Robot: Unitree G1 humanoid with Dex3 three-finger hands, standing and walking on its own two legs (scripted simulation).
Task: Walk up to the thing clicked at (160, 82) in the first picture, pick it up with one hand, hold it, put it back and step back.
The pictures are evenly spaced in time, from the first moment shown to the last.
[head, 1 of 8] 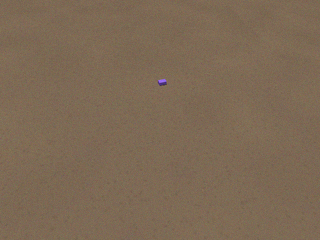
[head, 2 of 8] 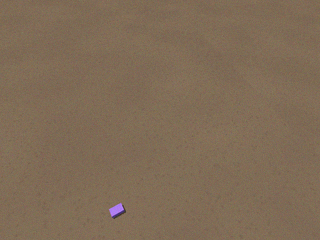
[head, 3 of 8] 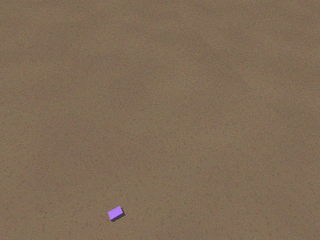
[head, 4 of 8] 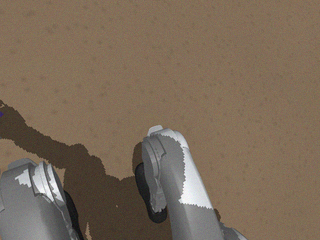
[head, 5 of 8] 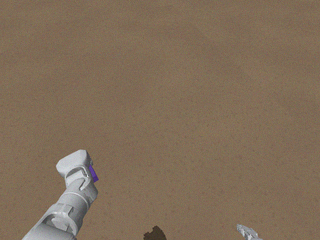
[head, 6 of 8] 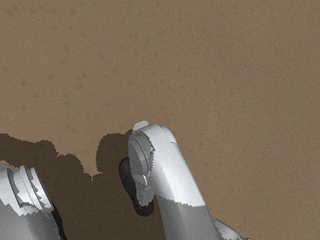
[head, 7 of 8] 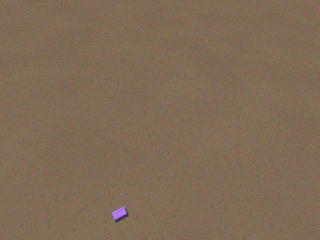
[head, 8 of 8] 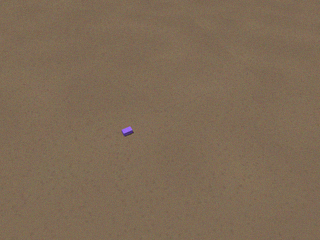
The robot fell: no
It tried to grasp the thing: yes
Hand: left
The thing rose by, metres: 0.67
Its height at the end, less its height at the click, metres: +0.00
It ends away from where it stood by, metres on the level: 0.01
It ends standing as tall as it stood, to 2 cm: yes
